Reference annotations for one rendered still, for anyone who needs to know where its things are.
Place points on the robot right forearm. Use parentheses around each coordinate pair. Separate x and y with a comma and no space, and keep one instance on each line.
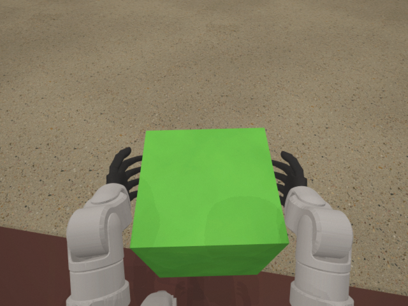
(324,239)

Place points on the carton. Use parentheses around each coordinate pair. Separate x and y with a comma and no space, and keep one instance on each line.
(207,203)

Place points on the robot left forearm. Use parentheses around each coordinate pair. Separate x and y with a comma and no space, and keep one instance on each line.
(95,249)

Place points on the robot left thigh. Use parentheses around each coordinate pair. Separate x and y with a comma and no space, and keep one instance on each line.
(160,299)

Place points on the robot right hand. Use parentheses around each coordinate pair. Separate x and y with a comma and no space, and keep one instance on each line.
(294,177)

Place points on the robot left hand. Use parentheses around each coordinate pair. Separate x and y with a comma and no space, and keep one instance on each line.
(119,175)

